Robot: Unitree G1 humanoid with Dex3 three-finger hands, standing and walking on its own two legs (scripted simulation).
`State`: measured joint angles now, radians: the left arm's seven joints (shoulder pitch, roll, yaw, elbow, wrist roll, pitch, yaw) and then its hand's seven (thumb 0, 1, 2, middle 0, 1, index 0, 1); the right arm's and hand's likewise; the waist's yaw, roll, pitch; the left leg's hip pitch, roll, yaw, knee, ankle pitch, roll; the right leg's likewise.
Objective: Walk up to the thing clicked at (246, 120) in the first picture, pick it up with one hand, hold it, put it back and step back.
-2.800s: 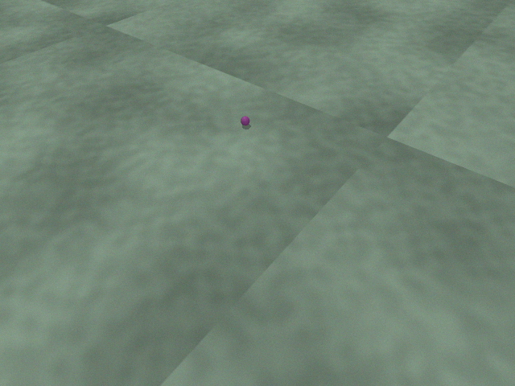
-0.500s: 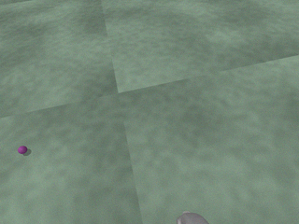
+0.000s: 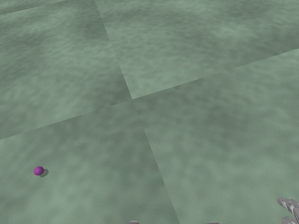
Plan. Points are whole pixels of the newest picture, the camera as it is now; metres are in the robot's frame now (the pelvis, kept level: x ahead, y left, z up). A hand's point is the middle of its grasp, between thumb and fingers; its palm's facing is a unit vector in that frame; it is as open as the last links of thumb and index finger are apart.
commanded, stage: walk up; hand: left
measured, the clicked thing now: (38, 170) +0.61 +0.89 -0.69
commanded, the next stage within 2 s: none
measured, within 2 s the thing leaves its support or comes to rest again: neither
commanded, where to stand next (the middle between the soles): +0.17 +0.89 m, yaw -28 degrees
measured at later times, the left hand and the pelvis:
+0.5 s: hand out of the picture +0.17 +0.48 -0.08, palm faces -0.14 -0.77 -0.62, open 7.4 cm; pelvis +0.06 +0.18 +0.01, yaw -7 degrees
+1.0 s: hand out of the picture +0.23 +0.67 -0.10, palm faces -0.27 -0.77 -0.57, open 7.4 cm; pelvis +0.09 +0.40 +0.01, yaw -14 degrees
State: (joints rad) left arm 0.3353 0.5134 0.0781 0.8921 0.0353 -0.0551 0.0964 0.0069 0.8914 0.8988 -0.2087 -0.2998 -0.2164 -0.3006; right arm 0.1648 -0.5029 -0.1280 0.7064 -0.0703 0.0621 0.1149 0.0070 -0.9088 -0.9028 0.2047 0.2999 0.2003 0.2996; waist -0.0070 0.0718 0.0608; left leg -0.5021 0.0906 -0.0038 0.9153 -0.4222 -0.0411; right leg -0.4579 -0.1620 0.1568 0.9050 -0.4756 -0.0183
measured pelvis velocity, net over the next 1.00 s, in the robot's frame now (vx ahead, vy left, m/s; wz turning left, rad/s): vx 0.09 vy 0.40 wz -0.24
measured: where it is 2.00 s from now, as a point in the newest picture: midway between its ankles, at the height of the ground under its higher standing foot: outside the picture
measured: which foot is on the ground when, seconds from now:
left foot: down 0.00-0.30, up 0.32-0.64, down 0.66-0.92, up 0.94-1.00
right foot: up 0.00-0.28, down 0.30-0.66, up 0.68-0.90, down 0.92-1.00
